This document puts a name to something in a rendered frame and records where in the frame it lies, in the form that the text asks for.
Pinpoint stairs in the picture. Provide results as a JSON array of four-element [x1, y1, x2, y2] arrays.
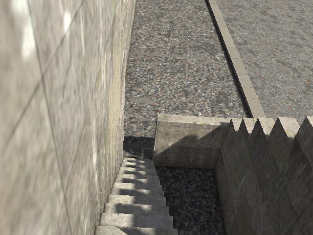
[[94, 158, 178, 235]]

